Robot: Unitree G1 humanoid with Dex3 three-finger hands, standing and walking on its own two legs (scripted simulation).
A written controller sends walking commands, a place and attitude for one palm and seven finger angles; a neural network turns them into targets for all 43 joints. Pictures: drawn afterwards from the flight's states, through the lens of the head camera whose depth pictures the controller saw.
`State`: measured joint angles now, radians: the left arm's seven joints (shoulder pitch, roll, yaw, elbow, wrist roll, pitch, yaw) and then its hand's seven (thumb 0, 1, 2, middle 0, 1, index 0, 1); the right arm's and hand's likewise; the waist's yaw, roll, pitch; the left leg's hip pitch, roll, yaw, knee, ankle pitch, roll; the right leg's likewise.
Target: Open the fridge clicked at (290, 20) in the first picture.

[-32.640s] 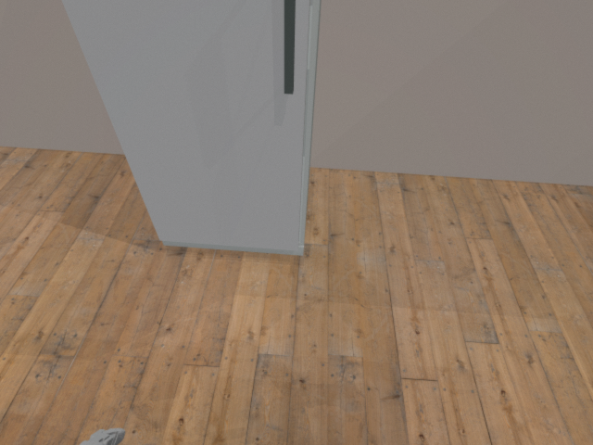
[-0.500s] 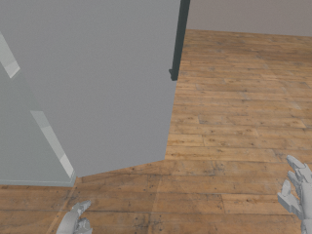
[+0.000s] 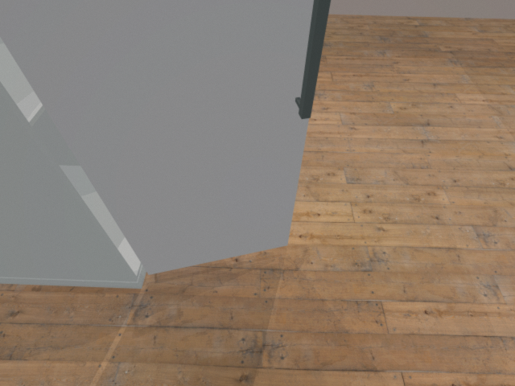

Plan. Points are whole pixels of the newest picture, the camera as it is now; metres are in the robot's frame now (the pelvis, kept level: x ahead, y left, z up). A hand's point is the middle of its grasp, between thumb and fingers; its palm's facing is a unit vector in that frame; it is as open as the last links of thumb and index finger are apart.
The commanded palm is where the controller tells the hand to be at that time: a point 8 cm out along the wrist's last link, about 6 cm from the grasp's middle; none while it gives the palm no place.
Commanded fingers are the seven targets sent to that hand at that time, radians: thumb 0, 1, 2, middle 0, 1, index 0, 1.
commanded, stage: let the arm hang, fingers relaxed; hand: right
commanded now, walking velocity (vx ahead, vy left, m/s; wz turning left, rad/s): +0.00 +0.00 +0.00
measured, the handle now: (311, 42) +0.69 -0.05 +0.19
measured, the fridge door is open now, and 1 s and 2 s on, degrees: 74 74 74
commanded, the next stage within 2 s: look to check the result in 0.50 s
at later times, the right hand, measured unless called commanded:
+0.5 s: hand out of the picture -0.01 -0.16 -0.18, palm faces +0.02 +0.99 -0.14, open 7.3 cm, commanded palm none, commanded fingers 0.00 -0.90 -0.90 0.20 0.30 0.20 0.30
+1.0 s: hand out of the picture -0.01 -0.17 -0.18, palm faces +0.01 +0.99 -0.16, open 7.3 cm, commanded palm none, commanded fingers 0.00 -0.90 -0.90 0.20 0.30 0.20 0.30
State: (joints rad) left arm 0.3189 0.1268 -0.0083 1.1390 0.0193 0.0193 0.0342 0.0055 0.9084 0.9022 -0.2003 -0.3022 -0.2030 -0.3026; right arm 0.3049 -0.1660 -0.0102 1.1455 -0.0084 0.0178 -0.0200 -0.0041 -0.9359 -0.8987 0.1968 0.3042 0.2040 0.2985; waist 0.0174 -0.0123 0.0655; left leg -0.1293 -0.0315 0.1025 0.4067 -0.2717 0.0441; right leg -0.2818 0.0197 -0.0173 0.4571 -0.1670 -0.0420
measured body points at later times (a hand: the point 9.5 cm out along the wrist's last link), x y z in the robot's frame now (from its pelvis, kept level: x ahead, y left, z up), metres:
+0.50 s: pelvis +0.01 -0.01 +0.00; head +0.01 -0.01 +0.45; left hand -0.01 +0.20 -0.16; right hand -0.01 -0.21 -0.16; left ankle -0.03 +0.09 -0.74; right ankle +0.05 -0.09 -0.74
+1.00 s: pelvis +0.01 -0.02 +0.00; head +0.02 -0.02 +0.45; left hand -0.01 +0.20 -0.16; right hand -0.01 -0.23 -0.16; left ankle -0.03 +0.09 -0.74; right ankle +0.05 -0.09 -0.74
